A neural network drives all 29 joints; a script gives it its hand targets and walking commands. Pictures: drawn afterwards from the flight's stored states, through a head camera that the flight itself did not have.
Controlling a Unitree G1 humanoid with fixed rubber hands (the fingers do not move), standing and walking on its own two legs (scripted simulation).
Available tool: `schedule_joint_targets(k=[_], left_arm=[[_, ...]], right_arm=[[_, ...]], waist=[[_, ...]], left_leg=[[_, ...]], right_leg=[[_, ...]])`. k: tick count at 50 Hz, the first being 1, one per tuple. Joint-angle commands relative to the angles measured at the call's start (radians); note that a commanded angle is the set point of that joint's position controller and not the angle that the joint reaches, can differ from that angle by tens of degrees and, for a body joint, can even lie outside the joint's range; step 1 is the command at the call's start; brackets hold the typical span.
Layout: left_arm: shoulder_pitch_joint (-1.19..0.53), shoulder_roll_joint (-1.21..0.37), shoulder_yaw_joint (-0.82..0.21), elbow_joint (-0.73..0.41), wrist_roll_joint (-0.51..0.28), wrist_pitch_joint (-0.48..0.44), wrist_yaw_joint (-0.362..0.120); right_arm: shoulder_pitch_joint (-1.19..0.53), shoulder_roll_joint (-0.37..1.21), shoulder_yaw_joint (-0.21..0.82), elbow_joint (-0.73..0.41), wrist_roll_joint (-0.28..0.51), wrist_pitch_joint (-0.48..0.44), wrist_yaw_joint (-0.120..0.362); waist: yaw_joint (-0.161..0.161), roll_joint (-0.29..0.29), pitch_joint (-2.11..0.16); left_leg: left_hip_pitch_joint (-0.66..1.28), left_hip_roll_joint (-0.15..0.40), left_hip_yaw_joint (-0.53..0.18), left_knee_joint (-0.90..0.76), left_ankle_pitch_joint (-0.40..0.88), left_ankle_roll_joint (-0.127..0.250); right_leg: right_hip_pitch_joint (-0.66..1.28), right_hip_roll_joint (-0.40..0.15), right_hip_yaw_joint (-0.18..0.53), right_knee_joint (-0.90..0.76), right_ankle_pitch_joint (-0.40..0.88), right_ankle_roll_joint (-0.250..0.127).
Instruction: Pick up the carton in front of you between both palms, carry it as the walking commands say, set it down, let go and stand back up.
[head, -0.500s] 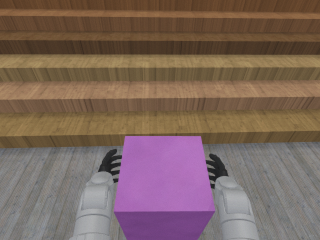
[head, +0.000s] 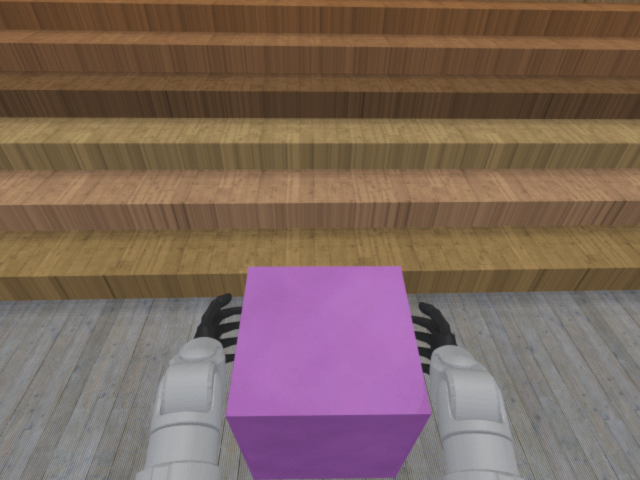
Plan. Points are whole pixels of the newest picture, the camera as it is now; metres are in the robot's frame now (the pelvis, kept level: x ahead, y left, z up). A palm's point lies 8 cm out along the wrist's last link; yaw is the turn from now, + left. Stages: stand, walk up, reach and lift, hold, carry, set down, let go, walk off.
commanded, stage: hold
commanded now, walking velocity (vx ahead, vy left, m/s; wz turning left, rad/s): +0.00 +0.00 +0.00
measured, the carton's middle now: (324, 376) +0.30 +0.00 -0.03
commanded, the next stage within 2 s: carry in 0.08 s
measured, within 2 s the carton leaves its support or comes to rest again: neither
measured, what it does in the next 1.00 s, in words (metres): walks ahead: right foot, then left foot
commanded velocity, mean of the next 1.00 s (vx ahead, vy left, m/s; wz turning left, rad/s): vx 0.48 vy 0.00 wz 0.00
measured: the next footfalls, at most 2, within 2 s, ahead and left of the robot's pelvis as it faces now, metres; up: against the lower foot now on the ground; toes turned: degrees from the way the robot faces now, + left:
right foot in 0.46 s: +0.15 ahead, -0.10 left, +0.00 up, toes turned -8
left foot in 0.76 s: +0.37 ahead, +0.15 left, +0.00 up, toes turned +14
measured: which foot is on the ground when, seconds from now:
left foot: down 0.00-0.48, up 0.50-0.74, down 0.76-1.00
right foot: down 0.00-0.26, up 0.28-0.44, down 0.46-0.76, up 0.78-1.00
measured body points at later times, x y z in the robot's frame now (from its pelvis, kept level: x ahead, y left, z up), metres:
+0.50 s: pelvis +0.10 +0.01 -0.01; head +0.07 +0.01 +0.44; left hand +0.40 +0.17 +0.08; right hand +0.39 -0.14 +0.07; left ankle +0.02 +0.12 -0.74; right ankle +0.11 -0.09 -0.75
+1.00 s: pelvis +0.38 +0.07 +0.00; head +0.39 +0.08 +0.45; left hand +0.67 +0.22 +0.08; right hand +0.66 -0.08 +0.08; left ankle +0.33 +0.14 -0.74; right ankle +0.41 -0.07 -0.68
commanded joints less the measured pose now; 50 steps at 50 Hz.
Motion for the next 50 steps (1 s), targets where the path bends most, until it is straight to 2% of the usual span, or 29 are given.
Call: schedule_joint_targets(k=[1,3,4,6,7,10,12,13,14,15,16,19,22,23,24,25,26,27,29,31,34,37,38,39,40,42,44,46,50], left_arm=[[-0.509,-0.926,-0.558,0.001,-0.255,-0.025,-0.246],[-0.512,-0.926,-0.552,0.012,-0.251,-0.026,-0.248],[-0.534,-0.913,-0.561,0.007,-0.266,-0.015,-0.245],[-0.533,-0.907,-0.580,-0.023,-0.282,-0.006,-0.236],[-0.545,-0.913,-0.598,-0.049,-0.291,-0.001,-0.229],[-0.500,-0.901,-0.646,-0.117,-0.319,0.035,-0.200],[-0.499,-0.879,-0.693,-0.191,-0.350,0.085,-0.181],[-0.522,-0.873,-0.718,-0.236,-0.373,0.118,-0.177],[-0.557,-0.873,-0.741,-0.265,-0.399,0.150,-0.175],[-0.568,-0.863,-0.765,-0.278,-0.428,0.185,-0.173],[-0.580,-0.861,-0.793,-0.289,-0.463,0.215,-0.174],[-0.558,-0.893,-0.841,-0.327,-0.555,0.287,-0.170],[-0.481,-0.912,-0.846,-0.393,-0.594,0.347,-0.160],[-0.448,-0.916,-0.843,-0.412,-0.598,0.369,-0.156],[-0.402,-0.899,-0.832,-0.424,-0.590,0.389,-0.151],[-0.372,-0.870,-0.815,-0.427,-0.561,0.401,-0.144],[-0.362,-0.871,-0.808,-0.451,-0.540,0.414,-0.136],[-0.363,-0.874,-0.813,-0.496,-0.531,0.426,-0.130],[-0.382,-0.907,-0.838,-0.583,-0.542,0.443,-0.125],[-0.402,-0.922,-0.852,-0.645,-0.569,0.452,-0.130],[-0.384,-0.874,-0.861,-0.670,-0.595,0.474,-0.136],[-0.361,-0.825,-0.856,-0.669,-0.602,0.500,-0.141],[-0.357,-0.805,-0.851,-0.663,-0.603,0.509,-0.143],[-0.383,-0.779,-0.848,-0.670,-0.607,0.523,-0.146],[-0.417,-0.783,-0.854,-0.665,-0.622,0.536,-0.150],[-0.429,-0.816,-0.849,-0.629,-0.629,0.536,-0.161],[-0.418,-0.865,-0.849,-0.611,-0.623,0.521,-0.166],[-0.405,-0.894,-0.856,-0.616,-0.601,0.500,-0.161],[-0.389,-0.903,-0.863,-0.637,-0.566,0.472,-0.135]], right_arm=[[-0.583,0.922,0.553,-0.063,0.263,-0.059,0.232],[-0.585,0.925,0.548,-0.053,0.259,-0.058,0.232],[-0.610,0.912,0.553,-0.056,0.269,-0.054,0.228],[-0.627,0.915,0.571,-0.093,0.296,-0.047,0.221],[-0.645,0.915,0.586,-0.112,0.310,-0.041,0.218],[-0.644,0.917,0.659,-0.172,0.364,-0.004,0.210],[-0.636,0.912,0.704,-0.213,0.410,0.041,0.206],[-0.626,0.896,0.713,-0.233,0.421,0.069,0.199],[-0.613,0.881,0.709,-0.246,0.430,0.099,0.193],[-0.586,0.858,0.709,-0.252,0.434,0.131,0.182],[-0.577,0.830,0.710,-0.282,0.432,0.162,0.169],[-0.584,0.809,0.745,-0.409,0.475,0.244,0.140],[-0.535,0.834,0.778,-0.500,0.519,0.311,0.131],[-0.490,0.835,0.781,-0.510,0.525,0.332,0.131],[-0.477,0.838,0.786,-0.525,0.534,0.354,0.135],[-0.499,0.852,0.807,-0.558,0.558,0.379,0.143],[-0.531,0.850,0.813,-0.578,0.575,0.397,0.154],[-0.527,0.868,0.815,-0.579,0.589,0.407,0.164],[-0.493,0.883,0.810,-0.594,0.602,0.416,0.174],[-0.473,0.878,0.818,-0.639,0.605,0.423,0.168],[-0.453,0.858,0.811,-0.677,0.595,0.437,0.149],[-0.389,0.815,0.780,-0.661,0.563,0.456,0.136],[-0.374,0.800,0.766,-0.644,0.553,0.463,0.134],[-0.352,0.776,0.748,-0.620,0.536,0.468,0.130],[-0.370,0.770,0.737,-0.598,0.519,0.469,0.127],[-0.400,0.817,0.748,-0.615,0.534,0.475,0.126],[-0.445,0.875,0.775,-0.640,0.552,0.464,0.132],[-0.467,0.917,0.801,-0.663,0.576,0.450,0.143],[-0.493,0.890,0.828,-0.700,0.613,0.438,0.159]], waist=[[0.001,-0.003,-0.228],[0.002,-0.004,-0.226],[0.003,-0.054,-0.278],[0.002,-0.077,-0.264],[0.004,-0.097,-0.252],[0.008,-0.151,-0.328],[0.005,-0.095,-0.362],[0.000,0.018,-0.343],[-0.015,0.211,-0.317],[-0.021,0.259,-0.245],[-0.021,0.214,-0.220],[-0.025,0.153,-0.308],[-0.012,0.128,-0.378],[-0.007,0.079,-0.412],[0.014,-0.063,-0.449],[0.023,-0.277,-0.419],[0.033,-0.273,-0.349],[0.035,-0.200,-0.322],[0.036,-0.087,-0.349],[0.029,-0.116,-0.348],[0.025,-0.154,-0.333],[0.000,-0.098,-0.368],[-0.013,-0.049,-0.412],[-0.038,0.164,-0.432],[-0.036,0.313,-0.420],[-0.028,0.145,-0.412],[-0.020,0.022,-0.402],[-0.017,0.059,-0.392],[-0.016,0.099,-0.361]], left_leg=[[-0.033,-0.077,0.026,-0.077,0.014,0.013],[-0.035,-0.077,0.026,-0.077,0.012,0.013],[-0.129,0.086,0.021,0.010,-0.102,0.016],[-0.214,0.046,0.026,0.030,-0.414,0.016],[-0.267,0.031,0.047,0.072,-0.443,0.010],[-0.226,-0.005,0.152,0.191,-0.200,-0.001],[-0.119,0.005,0.144,0.045,-0.226,0.021],[-0.099,0.094,0.001,-0.051,-0.344,0.050],[-0.035,0.239,-0.234,-0.179,-0.515,0.105],[0.008,0.336,-0.386,-0.232,-0.507,0.160],[-0.010,0.358,-0.405,-0.230,-0.424,0.197],[0.002,0.275,-0.166,-0.162,-0.181,0.167],[-0.113,0.177,0.027,-0.025,-0.149,0.113],[-0.245,0.155,0.071,0.070,-0.180,0.095],[-0.415,0.110,0.149,0.271,-0.212,0.062],[-0.673,0.053,0.212,0.443,-0.288,0.024],[-0.801,0.062,0.175,0.505,-0.365,0.035],[-0.837,0.089,0.149,0.547,-0.379,0.041],[-0.796,0.114,0.152,0.492,-0.320,0.031],[-0.655,0.096,0.196,0.349,-0.182,0.016],[-0.466,0.055,0.274,0.202,-0.053,0.008],[-0.088,-0.001,0.381,0.084,0.050,0.020],[0.093,0.045,0.327,0.091,-0.002,0.042],[0.206,0.281,-0.085,-0.078,-0.233,0.115],[0.321,0.455,-0.431,-0.169,-0.207,0.244],[0.271,0.449,-0.352,-0.129,-0.010,0.259],[0.191,0.402,-0.180,-0.146,0.082,0.193],[0.148,0.352,-0.039,-0.180,0.134,0.152],[0.175,0.283,0.109,-0.180,0.280,0.145]], right_leg=[[0.072,0.076,-0.016,-0.056,0.013,-0.006],[0.071,0.076,-0.016,-0.057,0.011,-0.005],[-0.037,-0.106,-0.001,-0.012,-0.137,-0.008],[-0.133,-0.120,0.065,-0.093,-0.538,-0.024],[-0.138,-0.142,0.096,-0.115,-0.609,-0.037],[-0.156,-0.208,0.159,-0.123,-0.468,-0.092],[-0.234,-0.158,0.060,-0.043,-0.474,-0.077],[-0.304,-0.104,-0.028,0.088,-0.457,-0.044],[-0.441,-0.033,-0.134,0.316,-0.366,0.002],[-0.582,-0.026,-0.168,0.385,-0.329,0.011],[-0.595,-0.062,-0.135,0.363,-0.318,-0.003],[-0.449,-0.020,-0.207,0.214,-0.229,-0.002],[-0.127,0.005,-0.272,-0.017,-0.037,0.002],[0.060,-0.051,-0.217,-0.033,-0.044,-0.011],[0.229,-0.206,-0.013,-0.096,-0.206,-0.059],[0.337,-0.405,0.300,-0.131,-0.283,-0.180],[0.335,-0.468,0.398,-0.147,-0.193,-0.250],[0.314,-0.470,0.373,-0.145,-0.082,-0.266],[0.283,-0.424,0.216,-0.161,-0.063,-0.212],[0.194,-0.340,0.042,-0.173,-0.029,-0.155],[0.076,-0.289,-0.096,-0.152,-0.004,-0.124],[-0.123,-0.223,-0.228,0.050,0.018,-0.066],[-0.232,-0.193,-0.283,0.214,0.071,-0.034],[-0.421,-0.105,-0.310,0.506,-0.076,0.027],[-0.666,-0.013,-0.237,0.715,-0.328,0.034],[-0.752,-0.123,-0.099,0.874,-0.307,-0.023],[-0.717,-0.166,-0.088,0.801,-0.186,-0.032],[-0.656,-0.153,-0.123,0.675,-0.103,-0.024],[-0.651,-0.116,-0.187,0.451,0.012,-0.007]])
